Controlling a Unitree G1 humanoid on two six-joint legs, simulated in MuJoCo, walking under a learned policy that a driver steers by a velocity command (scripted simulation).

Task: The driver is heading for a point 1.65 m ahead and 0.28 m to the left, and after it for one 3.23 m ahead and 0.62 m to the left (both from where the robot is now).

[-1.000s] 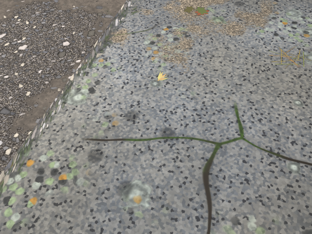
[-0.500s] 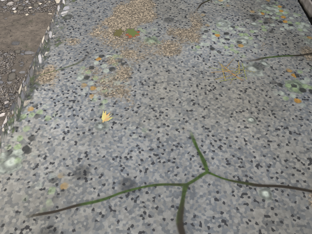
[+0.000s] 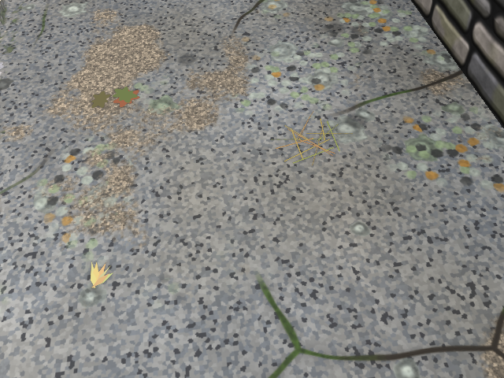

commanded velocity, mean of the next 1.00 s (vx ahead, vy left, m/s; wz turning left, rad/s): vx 0.13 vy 0.00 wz -0.08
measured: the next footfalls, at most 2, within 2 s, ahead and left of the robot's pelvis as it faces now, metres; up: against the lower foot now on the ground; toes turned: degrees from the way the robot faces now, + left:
left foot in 0.22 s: +0.32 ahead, +0.14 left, +0.00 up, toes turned -2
right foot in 0.52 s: +0.26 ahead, -0.11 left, +0.00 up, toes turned -1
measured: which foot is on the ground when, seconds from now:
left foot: up 0.00-0.20, down 0.22-1.00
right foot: down 0.00-0.22, up 0.24-0.50, down 0.52-1.00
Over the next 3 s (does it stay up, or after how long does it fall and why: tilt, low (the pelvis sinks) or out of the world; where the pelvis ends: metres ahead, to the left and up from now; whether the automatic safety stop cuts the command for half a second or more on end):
stays up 0.98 0.06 0.00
